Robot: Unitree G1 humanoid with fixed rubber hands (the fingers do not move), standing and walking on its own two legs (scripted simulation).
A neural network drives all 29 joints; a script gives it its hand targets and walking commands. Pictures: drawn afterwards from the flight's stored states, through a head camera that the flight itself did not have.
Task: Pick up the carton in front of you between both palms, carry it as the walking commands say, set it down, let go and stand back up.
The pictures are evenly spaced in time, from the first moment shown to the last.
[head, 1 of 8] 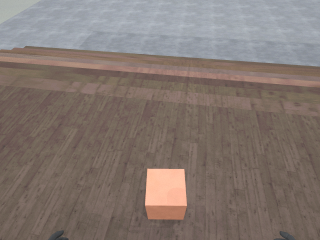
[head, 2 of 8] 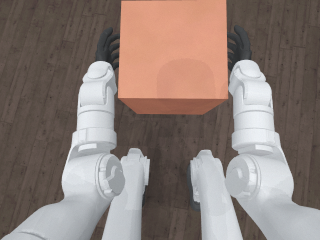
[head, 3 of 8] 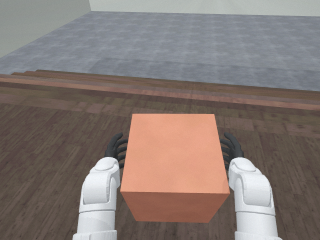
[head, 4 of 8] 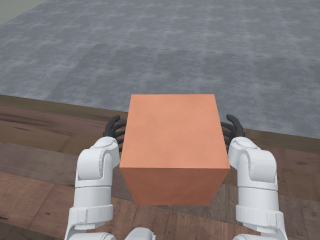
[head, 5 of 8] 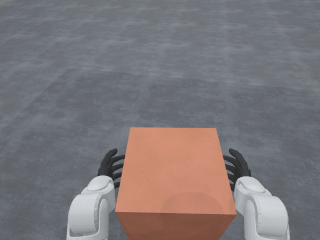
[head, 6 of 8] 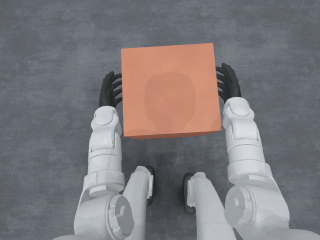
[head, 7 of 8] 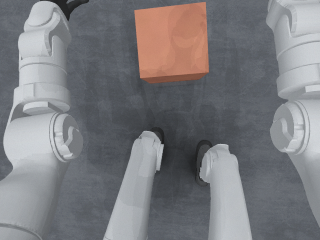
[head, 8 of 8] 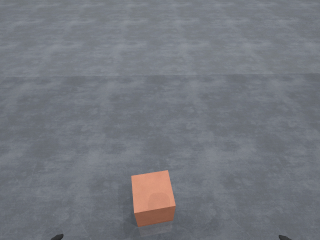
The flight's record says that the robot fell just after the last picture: no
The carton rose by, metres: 0.70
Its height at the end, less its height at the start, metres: -1.11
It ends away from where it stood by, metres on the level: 5.09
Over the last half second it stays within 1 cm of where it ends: yes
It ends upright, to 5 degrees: yes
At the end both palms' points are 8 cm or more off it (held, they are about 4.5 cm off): yes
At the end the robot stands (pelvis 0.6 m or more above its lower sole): yes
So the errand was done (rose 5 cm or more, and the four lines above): yes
